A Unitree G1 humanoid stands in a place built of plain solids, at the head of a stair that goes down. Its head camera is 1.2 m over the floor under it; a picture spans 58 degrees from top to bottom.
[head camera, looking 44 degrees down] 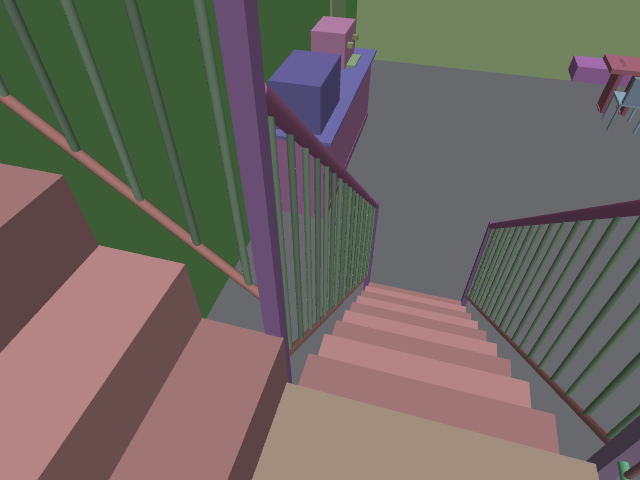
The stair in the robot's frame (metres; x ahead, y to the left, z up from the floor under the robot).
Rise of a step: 0.22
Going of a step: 0.24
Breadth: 0.86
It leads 16 degrees to the right of straight ahead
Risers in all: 10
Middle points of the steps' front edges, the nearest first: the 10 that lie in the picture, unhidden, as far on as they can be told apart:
0.52 -0.31 0.00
0.75 -0.37 -0.21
0.98 -0.43 -0.43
1.21 -0.50 -0.65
1.44 -0.56 -0.87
1.66 -0.63 -1.08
1.89 -0.69 -1.30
2.12 -0.75 -1.52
2.35 -0.82 -1.73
2.58 -0.88 -1.95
